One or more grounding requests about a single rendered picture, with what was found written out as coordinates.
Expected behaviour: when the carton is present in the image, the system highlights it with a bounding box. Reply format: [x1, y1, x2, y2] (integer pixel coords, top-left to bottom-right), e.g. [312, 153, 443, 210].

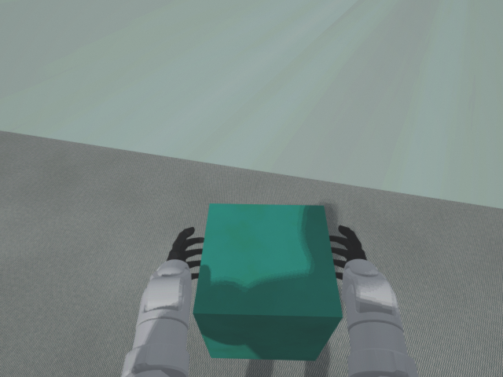
[193, 203, 343, 361]

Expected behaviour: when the right robot forearm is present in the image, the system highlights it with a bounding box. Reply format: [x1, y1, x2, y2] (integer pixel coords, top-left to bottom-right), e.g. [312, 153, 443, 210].
[341, 259, 419, 377]

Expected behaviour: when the left robot forearm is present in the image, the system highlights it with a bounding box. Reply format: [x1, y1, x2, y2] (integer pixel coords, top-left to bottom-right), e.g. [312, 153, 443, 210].
[121, 259, 192, 377]

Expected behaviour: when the right robot hand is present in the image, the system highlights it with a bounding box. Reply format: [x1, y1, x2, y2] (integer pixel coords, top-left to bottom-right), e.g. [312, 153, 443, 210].
[329, 225, 367, 280]

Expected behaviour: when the left robot hand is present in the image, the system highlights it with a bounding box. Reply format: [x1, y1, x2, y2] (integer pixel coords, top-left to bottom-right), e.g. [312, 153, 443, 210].
[167, 227, 204, 280]

